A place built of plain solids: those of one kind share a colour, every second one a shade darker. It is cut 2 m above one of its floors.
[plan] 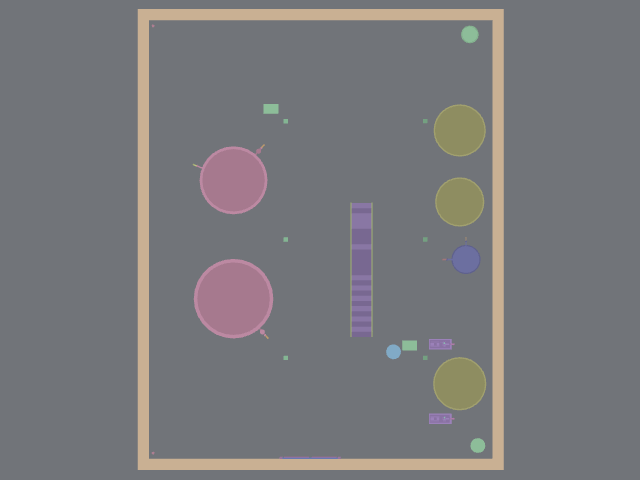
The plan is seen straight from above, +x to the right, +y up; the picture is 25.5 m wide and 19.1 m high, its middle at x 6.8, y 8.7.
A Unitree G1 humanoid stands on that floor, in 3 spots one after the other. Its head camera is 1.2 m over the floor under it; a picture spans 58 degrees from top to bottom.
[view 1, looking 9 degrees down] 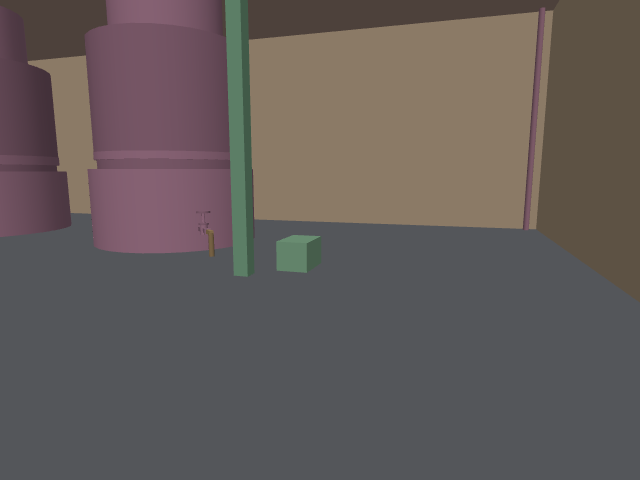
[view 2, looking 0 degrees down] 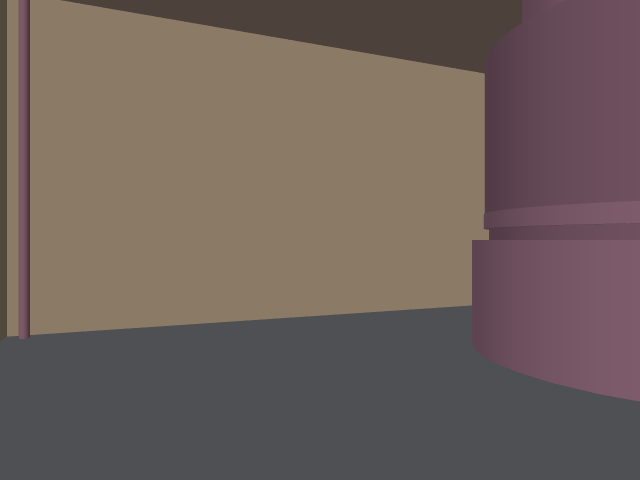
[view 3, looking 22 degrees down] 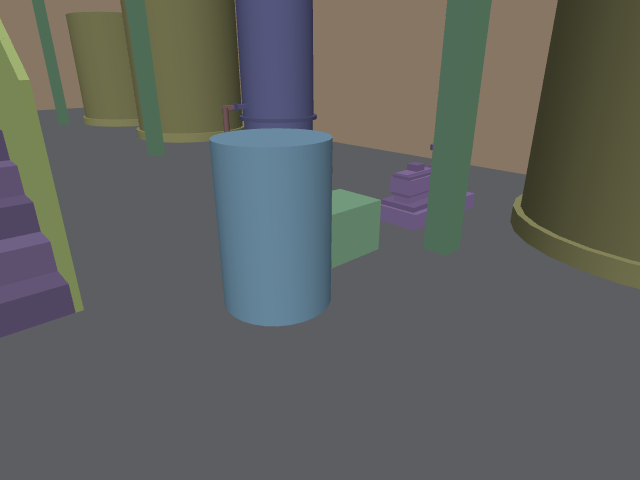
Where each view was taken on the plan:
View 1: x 9.94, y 15.74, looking -163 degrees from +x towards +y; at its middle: piece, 5.65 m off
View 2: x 6.41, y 1.70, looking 159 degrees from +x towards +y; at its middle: wall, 6.87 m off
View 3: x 8.45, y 2.54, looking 47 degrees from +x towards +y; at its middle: foot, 2.09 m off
